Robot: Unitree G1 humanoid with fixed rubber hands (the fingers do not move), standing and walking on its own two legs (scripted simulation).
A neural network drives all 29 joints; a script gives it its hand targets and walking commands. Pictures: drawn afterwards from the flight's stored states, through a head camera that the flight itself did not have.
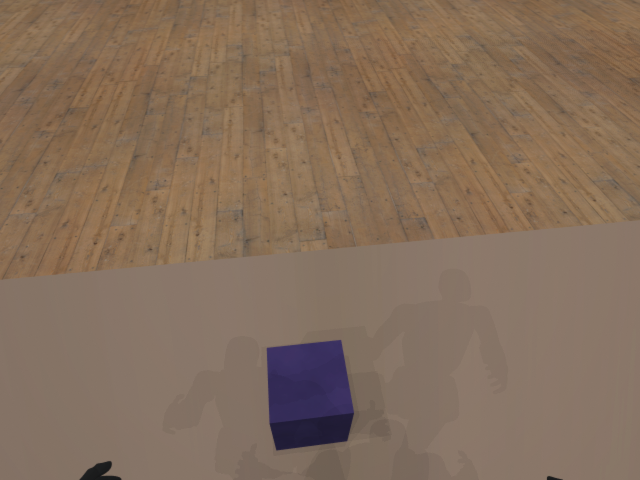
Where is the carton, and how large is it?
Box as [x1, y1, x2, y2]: [267, 340, 353, 450]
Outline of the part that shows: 340,340 267,348 269,422 276,450 344,441 347,439 353,410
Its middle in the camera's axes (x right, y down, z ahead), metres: -0.03 +0.45 +1.12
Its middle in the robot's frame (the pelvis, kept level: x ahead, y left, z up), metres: +0.47 +0.04 -0.66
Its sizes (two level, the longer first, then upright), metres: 0.210 0.200 0.250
